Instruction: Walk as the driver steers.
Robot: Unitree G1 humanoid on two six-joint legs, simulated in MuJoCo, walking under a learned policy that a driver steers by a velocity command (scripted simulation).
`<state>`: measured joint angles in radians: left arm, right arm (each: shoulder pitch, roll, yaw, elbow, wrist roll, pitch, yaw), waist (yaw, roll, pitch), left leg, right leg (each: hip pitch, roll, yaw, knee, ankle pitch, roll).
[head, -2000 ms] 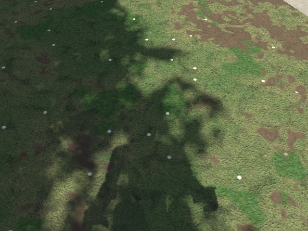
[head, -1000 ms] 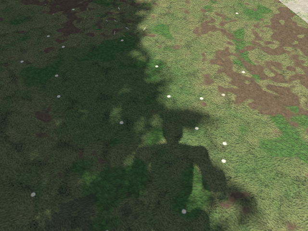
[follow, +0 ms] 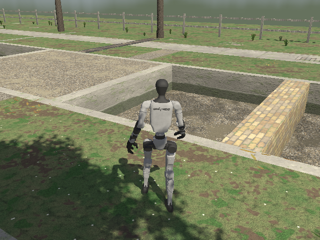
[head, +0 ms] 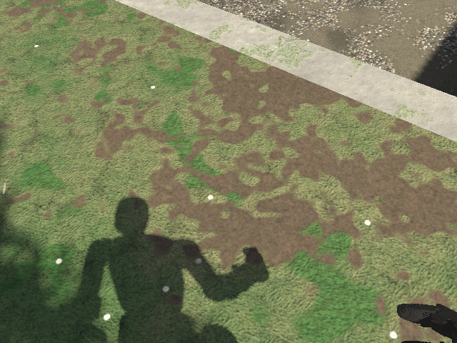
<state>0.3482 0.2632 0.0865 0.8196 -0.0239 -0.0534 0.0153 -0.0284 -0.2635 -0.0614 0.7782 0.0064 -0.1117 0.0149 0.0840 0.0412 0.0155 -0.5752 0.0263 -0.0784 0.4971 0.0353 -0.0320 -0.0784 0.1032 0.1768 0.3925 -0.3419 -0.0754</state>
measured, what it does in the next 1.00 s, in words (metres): walks ahead, turning right: left foot, then right foot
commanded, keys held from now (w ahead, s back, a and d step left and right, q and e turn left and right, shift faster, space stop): w+e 1.00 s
